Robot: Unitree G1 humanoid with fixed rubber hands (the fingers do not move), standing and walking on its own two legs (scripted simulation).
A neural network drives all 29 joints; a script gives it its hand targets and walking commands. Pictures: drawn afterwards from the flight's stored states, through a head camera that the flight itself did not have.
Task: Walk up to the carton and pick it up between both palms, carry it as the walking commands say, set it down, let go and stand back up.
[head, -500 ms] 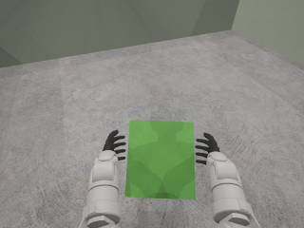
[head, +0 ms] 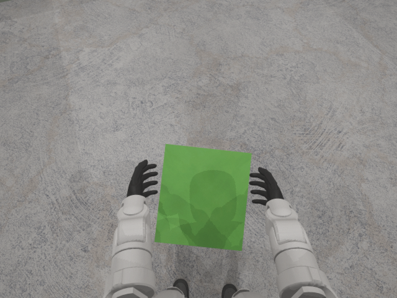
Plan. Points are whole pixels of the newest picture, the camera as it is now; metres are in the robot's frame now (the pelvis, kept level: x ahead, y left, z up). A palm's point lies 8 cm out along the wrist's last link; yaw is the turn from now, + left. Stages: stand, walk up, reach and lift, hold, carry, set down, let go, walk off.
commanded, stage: set down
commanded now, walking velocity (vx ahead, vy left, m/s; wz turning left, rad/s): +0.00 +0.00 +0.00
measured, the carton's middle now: (202, 192) +0.37 +0.02 -0.17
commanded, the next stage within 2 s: none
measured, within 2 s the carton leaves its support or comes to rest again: neither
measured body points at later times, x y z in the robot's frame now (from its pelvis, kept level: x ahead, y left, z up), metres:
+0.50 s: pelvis -0.09 +0.00 -0.08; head +0.10 +0.01 +0.32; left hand +0.32 +0.16 -0.14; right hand +0.33 -0.13 -0.15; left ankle +0.02 +0.12 -0.73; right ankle +0.00 -0.10 -0.73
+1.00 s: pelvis -0.06 -0.01 -0.14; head +0.21 +0.01 +0.22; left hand +0.37 +0.17 -0.26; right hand +0.37 -0.13 -0.26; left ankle +0.02 +0.12 -0.73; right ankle +0.01 -0.10 -0.73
